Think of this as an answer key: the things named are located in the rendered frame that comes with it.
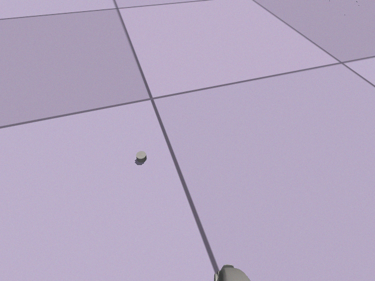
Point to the tin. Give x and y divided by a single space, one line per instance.
141 156

